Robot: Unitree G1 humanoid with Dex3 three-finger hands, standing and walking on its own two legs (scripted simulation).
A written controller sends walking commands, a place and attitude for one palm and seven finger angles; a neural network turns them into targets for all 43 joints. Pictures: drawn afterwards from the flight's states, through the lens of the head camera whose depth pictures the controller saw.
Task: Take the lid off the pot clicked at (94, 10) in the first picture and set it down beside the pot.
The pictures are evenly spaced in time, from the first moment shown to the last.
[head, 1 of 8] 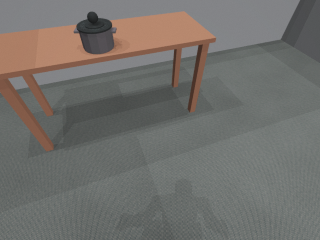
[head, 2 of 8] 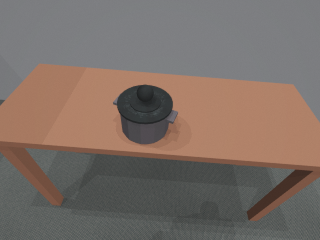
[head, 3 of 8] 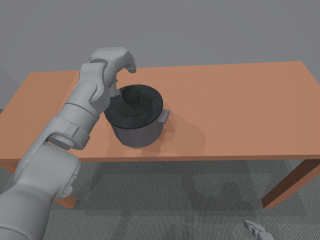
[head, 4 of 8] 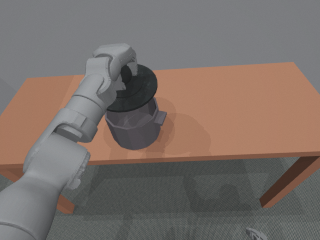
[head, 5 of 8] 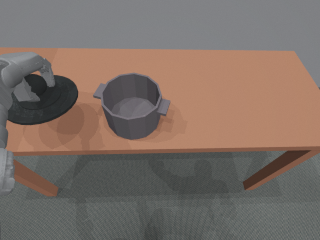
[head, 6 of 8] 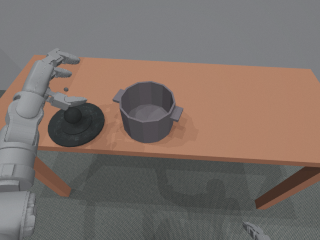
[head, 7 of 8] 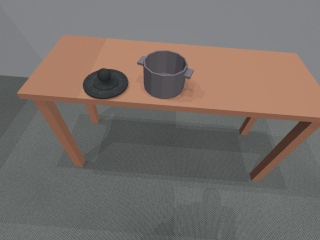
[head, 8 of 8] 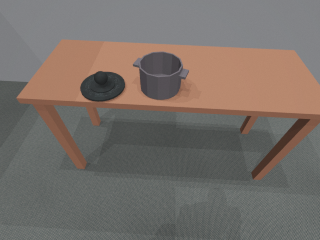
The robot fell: no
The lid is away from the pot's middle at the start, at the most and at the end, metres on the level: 0.00 0.25 0.25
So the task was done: yes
